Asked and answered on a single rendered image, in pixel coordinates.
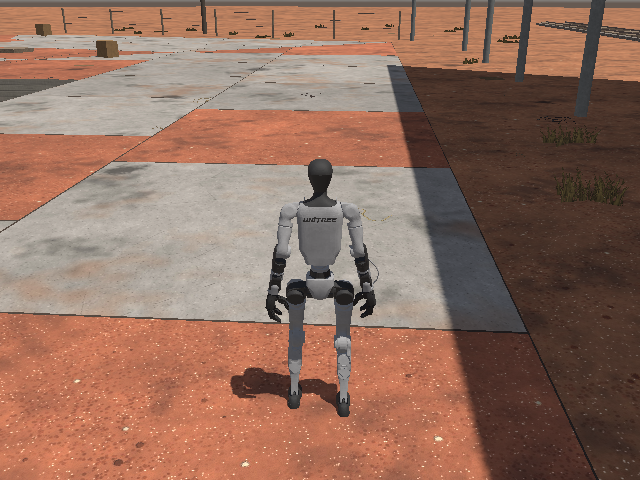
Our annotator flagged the robot torso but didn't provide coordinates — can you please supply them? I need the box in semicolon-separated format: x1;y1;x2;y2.
297;197;344;300

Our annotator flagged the left robot upper arm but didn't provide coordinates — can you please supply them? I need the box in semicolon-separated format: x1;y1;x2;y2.
276;202;299;259

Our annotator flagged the left robot hand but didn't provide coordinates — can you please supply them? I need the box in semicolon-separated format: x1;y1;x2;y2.
265;293;289;323

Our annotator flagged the right robot upper arm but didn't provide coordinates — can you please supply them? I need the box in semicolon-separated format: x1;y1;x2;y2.
341;202;365;258

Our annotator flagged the humanoid robot head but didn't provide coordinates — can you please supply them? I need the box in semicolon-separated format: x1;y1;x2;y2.
303;159;337;207

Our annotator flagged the right robot hand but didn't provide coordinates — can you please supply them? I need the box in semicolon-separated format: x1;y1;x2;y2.
353;289;376;318

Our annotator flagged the robot right forearm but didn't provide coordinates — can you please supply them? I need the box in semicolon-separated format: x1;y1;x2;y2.
354;243;374;292

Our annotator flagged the robot left forearm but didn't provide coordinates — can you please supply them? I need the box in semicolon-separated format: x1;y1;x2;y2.
267;244;286;295

